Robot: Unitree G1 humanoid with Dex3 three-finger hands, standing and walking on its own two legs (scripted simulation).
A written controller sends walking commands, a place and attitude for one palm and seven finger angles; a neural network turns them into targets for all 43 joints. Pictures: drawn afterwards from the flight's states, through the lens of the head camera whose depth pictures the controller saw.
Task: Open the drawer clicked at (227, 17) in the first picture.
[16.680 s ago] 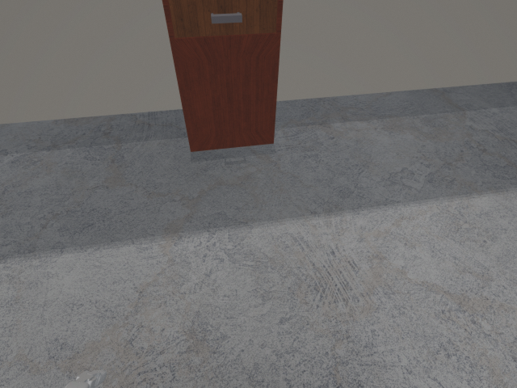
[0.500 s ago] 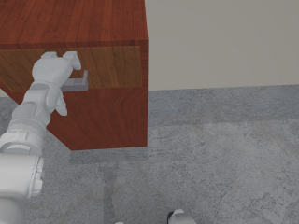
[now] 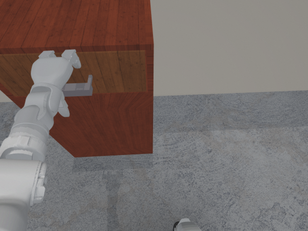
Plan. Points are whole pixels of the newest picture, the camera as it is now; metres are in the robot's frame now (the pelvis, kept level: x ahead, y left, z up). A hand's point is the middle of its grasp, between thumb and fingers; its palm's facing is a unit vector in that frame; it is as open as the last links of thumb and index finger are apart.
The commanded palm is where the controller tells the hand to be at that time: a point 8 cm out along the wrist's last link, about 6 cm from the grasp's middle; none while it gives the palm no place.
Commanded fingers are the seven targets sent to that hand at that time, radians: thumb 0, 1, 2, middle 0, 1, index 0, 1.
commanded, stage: move the hooked fingers above the handle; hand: left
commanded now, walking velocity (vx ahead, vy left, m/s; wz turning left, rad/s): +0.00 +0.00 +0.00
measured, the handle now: (70, 84) +0.54 +0.24 +0.01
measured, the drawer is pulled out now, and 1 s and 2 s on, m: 0.00 0.00 0.00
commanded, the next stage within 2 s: lower the fingers behind the handle in 0.08 s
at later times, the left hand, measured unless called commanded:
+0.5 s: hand (66, 89) +0.50 +0.23 +0.04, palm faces +0.00 +0.02 -1.00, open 13.8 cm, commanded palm +0.47 +0.23 +0.10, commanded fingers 0.00 -0.50 0.30 -0.30 -1.20 -0.30 -1.20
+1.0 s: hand (66, 102) +0.48 +0.24 +0.00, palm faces -0.08 +0.02 -1.00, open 13.8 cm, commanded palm +0.47 +0.23 +0.06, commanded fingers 0.00 -0.50 0.30 -0.30 -1.20 -0.30 -1.20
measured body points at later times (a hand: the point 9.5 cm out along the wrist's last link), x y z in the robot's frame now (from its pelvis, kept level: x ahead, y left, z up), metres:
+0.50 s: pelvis -0.01 +0.00 -0.01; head +0.11 -0.01 +0.43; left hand +0.49 +0.22 +0.10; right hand +0.01 -0.29 -0.14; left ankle -0.04 +0.12 -0.71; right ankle +0.03 -0.15 -0.71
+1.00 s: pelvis -0.01 +0.00 -0.02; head +0.11 -0.01 +0.42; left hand +0.48 +0.24 +0.06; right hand +0.00 -0.28 -0.15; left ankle -0.04 +0.12 -0.71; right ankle +0.03 -0.15 -0.71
